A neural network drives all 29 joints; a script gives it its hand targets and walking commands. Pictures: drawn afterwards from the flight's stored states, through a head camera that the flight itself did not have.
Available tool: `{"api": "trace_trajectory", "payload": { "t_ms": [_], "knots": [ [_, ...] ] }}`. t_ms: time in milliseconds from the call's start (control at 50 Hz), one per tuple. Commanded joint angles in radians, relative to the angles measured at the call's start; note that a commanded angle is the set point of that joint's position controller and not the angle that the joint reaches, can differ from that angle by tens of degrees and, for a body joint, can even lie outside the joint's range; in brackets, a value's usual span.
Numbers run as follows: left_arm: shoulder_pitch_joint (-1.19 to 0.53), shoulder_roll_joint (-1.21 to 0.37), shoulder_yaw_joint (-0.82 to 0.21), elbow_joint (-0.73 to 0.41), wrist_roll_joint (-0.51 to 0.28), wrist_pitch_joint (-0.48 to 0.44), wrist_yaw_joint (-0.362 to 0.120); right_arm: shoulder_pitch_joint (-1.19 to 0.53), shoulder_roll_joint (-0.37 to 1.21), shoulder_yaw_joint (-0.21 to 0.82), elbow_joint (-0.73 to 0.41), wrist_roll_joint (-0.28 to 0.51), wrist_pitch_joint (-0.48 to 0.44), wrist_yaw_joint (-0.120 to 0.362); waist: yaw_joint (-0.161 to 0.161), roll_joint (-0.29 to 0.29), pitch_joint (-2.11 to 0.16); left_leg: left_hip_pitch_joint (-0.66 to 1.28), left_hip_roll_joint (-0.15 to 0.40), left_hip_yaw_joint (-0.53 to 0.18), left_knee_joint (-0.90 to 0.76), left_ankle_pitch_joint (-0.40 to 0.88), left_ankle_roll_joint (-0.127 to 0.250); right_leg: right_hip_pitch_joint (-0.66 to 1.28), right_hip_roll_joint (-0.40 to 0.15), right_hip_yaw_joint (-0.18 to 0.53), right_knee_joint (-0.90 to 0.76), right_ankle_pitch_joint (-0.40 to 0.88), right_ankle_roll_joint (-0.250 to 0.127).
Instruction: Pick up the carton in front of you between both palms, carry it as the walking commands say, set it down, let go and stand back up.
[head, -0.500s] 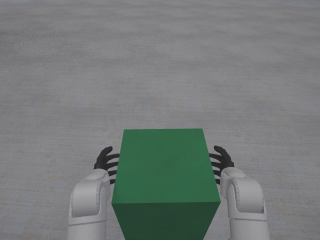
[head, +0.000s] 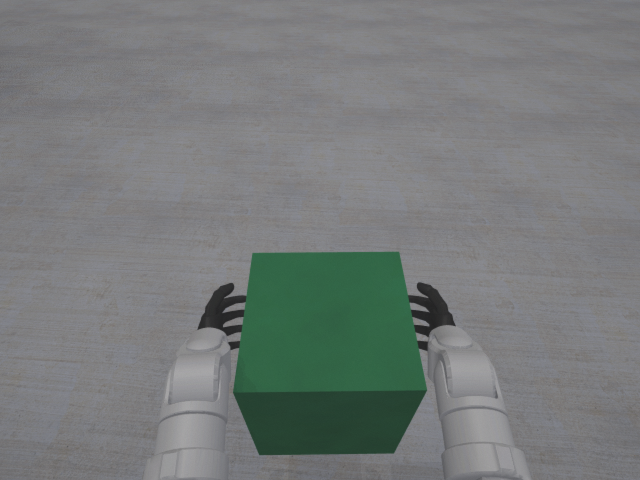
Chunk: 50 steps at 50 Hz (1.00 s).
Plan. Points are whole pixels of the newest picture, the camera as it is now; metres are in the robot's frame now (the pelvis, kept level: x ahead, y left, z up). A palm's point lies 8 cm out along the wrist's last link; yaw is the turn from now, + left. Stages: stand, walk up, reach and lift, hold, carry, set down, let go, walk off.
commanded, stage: carry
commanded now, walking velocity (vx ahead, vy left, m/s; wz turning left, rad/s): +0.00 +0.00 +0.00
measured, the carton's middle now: (326, 357) +0.31 +0.00 -0.04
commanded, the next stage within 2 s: hold in 0.24 s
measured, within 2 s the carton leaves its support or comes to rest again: neither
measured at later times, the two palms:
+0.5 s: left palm (225, 341) +0.28 +0.13 +0.05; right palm (464, 359) +0.26 -0.17 +0.05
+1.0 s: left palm (216, 330) +0.30 +0.14 +0.05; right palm (452, 349) +0.27 -0.15 +0.05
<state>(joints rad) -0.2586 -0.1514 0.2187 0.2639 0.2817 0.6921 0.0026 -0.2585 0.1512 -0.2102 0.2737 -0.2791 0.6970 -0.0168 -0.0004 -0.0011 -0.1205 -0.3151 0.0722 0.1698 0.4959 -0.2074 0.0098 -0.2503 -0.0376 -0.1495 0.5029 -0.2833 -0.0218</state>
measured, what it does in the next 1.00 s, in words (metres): stands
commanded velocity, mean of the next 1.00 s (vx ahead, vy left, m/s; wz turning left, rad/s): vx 0.00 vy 0.00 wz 0.00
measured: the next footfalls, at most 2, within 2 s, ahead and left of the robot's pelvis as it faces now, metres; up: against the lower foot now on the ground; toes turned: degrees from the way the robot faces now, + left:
none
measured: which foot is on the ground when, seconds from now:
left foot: down 0.00-1.00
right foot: down 0.00-1.00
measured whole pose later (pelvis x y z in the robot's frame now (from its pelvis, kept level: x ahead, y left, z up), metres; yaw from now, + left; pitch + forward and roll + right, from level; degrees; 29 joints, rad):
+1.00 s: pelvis -0.02 +0.03 +0.00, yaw -6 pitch -8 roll +0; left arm -0.41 -0.20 0.38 0.40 0.37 0.68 -0.02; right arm -0.41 0.19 -0.38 0.43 -0.38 0.66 0.03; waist 0.01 -0.01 0.03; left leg -0.12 -0.03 -0.02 0.45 -0.19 0.02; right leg -0.09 0.02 0.06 0.46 -0.23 0.00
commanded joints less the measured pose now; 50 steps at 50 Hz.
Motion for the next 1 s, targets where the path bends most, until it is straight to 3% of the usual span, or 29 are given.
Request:
{"api": "trace_trajectory", "payload": {
  "t_ms": [0,80,220,240,280,340,400,540,820,900,980],
  "knots": [
    [-0.427,-0.908,-0.507,-0.025,-0.233,-0.055,-0.219,-0.458,0.912,0.513,-0.05,0.242,-0.066,0.23,0.0,0.003,-0.208,0.123,0.095,-0.115,-0.06,0.12,0.001,0.013,-0.119,0.117,-0.093,0.128,-0.012],
    [-0.394,-0.917,-0.562,-0.081,-0.266,-0.022,-0.217,-0.421,0.921,0.563,-0.104,0.271,-0.032,0.227,0.0,0.003,-0.22,0.126,0.098,-0.116,-0.051,0.15,0.0,0.018,-0.118,0.116,-0.079,0.16,-0.009],
    [-0.379,-0.891,-0.57,-0.118,-0.272,0.008,-0.213,-0.401,0.895,0.568,-0.139,0.277,0.0,0.221,0.002,0.004,-0.2,0.113,0.099,-0.117,-0.05,0.146,-0.001,0.009,-0.12,0.119,-0.079,0.168,-0.006],
    [-0.296,-0.929,-0.565,-0.141,-0.275,0.019,-0.222,-0.335,0.927,0.546,-0.129,0.274,0.006,0.23,0.008,-0.029,-0.091,0.322,-0.166,-0.233,-0.081,0.332,0.022,0.094,0.101,0.251,-0.149,0.394,-0.016],
    [-0.34,-0.898,-0.571,-0.192,-0.269,0.008,-0.223,-0.324,0.896,0.525,-0.155,0.245,-0.009,0.223,-0.01,-0.011,-0.149,0.316,-0.147,-0.262,-0.094,0.417,0.006,0.22,0.1,0.259,-0.134,0.494,-0.006],
    [-0.375,-0.893,-0.575,-0.165,-0.273,0.001,-0.232,-0.352,0.897,0.516,-0.131,0.238,-0.018,0.216,-0.017,-0.031,-0.133,0.279,-0.168,-0.249,-0.121,0.271,-0.001,0.268,0.098,0.251,-0.163,0.386,0.011],
    [-0.377,-0.907,-0.538,-0.108,-0.249,-0.002,-0.232,-0.417,0.916,0.532,-0.108,0.255,-0.016,0.233,0.012,-0.024,-0.09,0.258,-0.167,-0.251,-0.136,0.174,0.008,0.238,0.098,0.247,-0.171,0.265,0.013],
    [-0.418,-0.94,-0.482,-0.009,-0.222,0.001,-0.246,-0.484,0.933,0.495,-0.035,0.254,-0.013,0.271,0.02,-0.003,-0.034,0.286,-0.15,-0.251,-0.153,0.065,0.012,0.15,0.096,0.242,-0.191,0.109,0.004],
    [-0.545,-0.985,-0.463,0.066,-0.228,0.001,-0.286,-0.577,0.963,0.432,0.051,0.227,-0.023,0.301,-0.001,0.016,-0.022,0.311,-0.124,-0.254,-0.174,-0.055,-0.003,0.095,0.105,0.223,-0.194,-0.015,-0.013],
    [-0.621,-0.987,-0.398,0.141,-0.2,-0.012,-0.284,-0.666,0.947,0.376,0.124,0.196,-0.042,0.311,0.005,0.018,0.005,0.294,-0.118,-0.261,-0.164,-0.124,0.0,0.059,0.106,0.221,-0.171,-0.072,-0.019],
    [-0.711,-0.956,-0.261,0.268,-0.124,-0.053,-0.267,-0.764,0.911,0.251,0.259,0.122,-0.089,0.308,0.015,0.015,0.041,0.263,-0.116,-0.268,-0.131,-0.159,0.006,-0.003,0.106,0.224,-0.129,-0.097,-0.023]
  ]
}}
